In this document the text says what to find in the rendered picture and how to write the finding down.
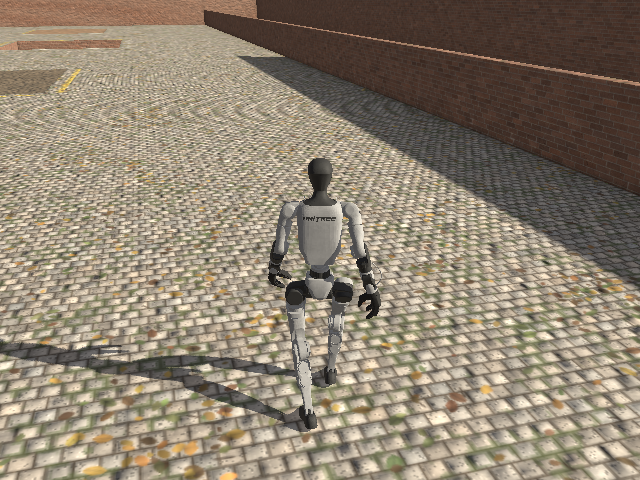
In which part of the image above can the robot left upper arm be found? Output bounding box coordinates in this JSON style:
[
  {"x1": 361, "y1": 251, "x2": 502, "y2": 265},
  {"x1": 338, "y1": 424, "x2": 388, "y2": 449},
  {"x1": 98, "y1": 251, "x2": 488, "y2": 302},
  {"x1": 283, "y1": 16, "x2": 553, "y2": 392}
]
[{"x1": 273, "y1": 201, "x2": 299, "y2": 255}]

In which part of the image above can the robot right upper arm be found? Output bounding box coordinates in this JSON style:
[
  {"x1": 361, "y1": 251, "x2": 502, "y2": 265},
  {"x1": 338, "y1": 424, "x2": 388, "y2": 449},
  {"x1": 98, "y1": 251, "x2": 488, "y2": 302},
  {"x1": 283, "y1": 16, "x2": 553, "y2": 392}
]
[{"x1": 341, "y1": 201, "x2": 366, "y2": 259}]

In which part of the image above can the left robot shin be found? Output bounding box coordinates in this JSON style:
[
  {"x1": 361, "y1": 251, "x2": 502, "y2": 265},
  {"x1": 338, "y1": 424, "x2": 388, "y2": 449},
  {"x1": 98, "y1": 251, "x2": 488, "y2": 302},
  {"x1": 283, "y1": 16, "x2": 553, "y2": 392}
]
[{"x1": 292, "y1": 343, "x2": 313, "y2": 416}]

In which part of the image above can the robot right hand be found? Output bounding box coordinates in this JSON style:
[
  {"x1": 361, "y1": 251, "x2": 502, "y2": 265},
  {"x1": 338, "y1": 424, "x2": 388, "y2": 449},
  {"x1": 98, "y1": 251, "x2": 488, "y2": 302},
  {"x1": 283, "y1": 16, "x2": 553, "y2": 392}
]
[{"x1": 358, "y1": 290, "x2": 381, "y2": 319}]

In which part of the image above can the robot right forearm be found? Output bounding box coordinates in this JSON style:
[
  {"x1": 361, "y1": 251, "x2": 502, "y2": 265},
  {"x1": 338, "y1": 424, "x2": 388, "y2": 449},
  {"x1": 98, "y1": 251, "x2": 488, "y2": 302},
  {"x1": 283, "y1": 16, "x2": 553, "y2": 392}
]
[{"x1": 356, "y1": 243, "x2": 378, "y2": 294}]

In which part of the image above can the robot right thigh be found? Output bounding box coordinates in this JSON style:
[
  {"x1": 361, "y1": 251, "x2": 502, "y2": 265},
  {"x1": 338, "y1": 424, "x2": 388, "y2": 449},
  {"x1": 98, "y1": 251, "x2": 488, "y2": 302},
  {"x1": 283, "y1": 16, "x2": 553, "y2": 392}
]
[{"x1": 328, "y1": 277, "x2": 353, "y2": 332}]

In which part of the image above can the robot left hand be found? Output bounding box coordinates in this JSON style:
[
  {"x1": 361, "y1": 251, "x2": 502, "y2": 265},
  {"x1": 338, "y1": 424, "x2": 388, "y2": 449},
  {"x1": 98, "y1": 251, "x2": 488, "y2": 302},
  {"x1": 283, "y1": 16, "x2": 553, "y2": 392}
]
[{"x1": 268, "y1": 269, "x2": 292, "y2": 288}]

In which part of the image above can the robot left forearm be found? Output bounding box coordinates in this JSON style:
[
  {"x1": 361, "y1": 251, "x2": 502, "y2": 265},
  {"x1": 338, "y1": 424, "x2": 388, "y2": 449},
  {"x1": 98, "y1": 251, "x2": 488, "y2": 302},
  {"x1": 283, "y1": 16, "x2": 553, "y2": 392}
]
[{"x1": 268, "y1": 240, "x2": 285, "y2": 274}]

